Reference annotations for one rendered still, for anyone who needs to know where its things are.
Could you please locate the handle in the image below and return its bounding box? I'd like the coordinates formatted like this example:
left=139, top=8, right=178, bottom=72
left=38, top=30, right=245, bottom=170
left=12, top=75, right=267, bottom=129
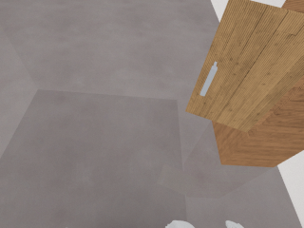
left=199, top=61, right=218, bottom=97

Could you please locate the cupboard door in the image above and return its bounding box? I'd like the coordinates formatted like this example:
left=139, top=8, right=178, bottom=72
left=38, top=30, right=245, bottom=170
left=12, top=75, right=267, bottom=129
left=185, top=0, right=304, bottom=132

